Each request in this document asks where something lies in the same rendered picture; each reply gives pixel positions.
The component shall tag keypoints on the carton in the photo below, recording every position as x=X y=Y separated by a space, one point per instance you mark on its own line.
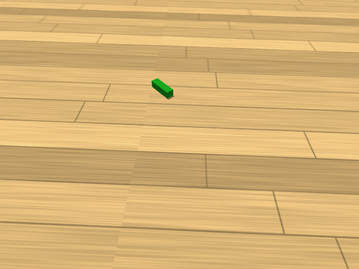
x=161 y=87

